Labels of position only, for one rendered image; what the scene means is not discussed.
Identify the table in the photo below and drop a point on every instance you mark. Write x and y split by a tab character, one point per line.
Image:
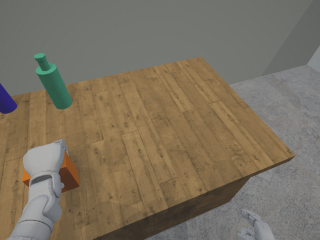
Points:
153	148

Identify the robot left hand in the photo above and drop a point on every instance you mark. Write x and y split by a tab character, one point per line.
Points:
45	158

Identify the sponge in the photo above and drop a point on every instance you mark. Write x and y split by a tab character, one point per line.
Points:
68	175

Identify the robot right hand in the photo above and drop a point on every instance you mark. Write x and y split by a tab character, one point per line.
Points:
262	230

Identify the robot left forearm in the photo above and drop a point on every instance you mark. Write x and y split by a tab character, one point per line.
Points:
42	209

